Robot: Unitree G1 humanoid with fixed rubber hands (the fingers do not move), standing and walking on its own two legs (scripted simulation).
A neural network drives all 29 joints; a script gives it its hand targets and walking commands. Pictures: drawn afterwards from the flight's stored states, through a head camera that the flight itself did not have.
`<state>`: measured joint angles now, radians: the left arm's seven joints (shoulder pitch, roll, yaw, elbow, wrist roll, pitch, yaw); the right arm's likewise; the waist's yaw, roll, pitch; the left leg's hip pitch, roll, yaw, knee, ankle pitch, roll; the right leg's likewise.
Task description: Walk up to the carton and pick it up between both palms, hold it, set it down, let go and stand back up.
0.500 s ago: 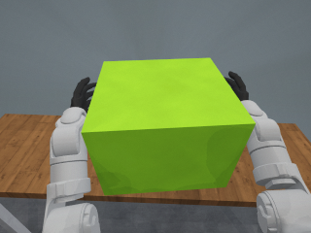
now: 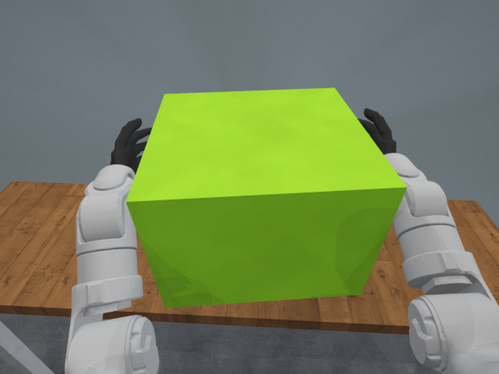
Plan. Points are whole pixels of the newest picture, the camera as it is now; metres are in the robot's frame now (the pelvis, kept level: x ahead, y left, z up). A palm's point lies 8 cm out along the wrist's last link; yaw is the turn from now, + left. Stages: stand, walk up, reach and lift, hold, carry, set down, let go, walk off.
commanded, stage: hold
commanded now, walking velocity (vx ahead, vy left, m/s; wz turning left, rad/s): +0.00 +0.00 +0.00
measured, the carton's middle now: (257, 188) +0.36 +0.01 +0.17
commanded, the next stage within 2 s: none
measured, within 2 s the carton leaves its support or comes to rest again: neither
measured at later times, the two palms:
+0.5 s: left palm (132, 168) +0.36 +0.19 +0.21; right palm (386, 167) +0.36 -0.19 +0.20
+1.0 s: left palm (126, 171) +0.36 +0.21 +0.20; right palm (376, 160) +0.37 -0.18 +0.21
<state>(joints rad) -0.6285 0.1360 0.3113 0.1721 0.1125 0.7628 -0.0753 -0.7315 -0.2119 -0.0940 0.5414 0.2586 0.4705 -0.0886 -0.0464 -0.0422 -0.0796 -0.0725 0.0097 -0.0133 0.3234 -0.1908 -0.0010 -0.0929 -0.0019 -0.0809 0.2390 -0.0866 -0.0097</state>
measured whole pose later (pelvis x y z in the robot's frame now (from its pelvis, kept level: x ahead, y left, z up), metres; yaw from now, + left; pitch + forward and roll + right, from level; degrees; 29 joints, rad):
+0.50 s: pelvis +0.00 +0.00 +0.00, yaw -1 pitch -4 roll -1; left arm -0.58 0.11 0.31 0.07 0.12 0.78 -0.08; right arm -0.67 -0.22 -0.07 0.46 0.29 0.45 -0.10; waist -0.06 -0.02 -0.05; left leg -0.05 0.01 0.00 0.32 -0.20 0.00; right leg -0.07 0.00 -0.07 0.24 -0.09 -0.01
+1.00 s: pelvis +0.01 +0.00 +0.00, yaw +1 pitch -4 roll -1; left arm -0.59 0.14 0.30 0.12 0.12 0.76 -0.08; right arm -0.69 -0.21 -0.08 0.49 0.28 0.46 -0.10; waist -0.06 -0.05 -0.06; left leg -0.06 0.01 -0.02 0.33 -0.21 0.00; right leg -0.07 0.00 -0.09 0.24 -0.10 -0.01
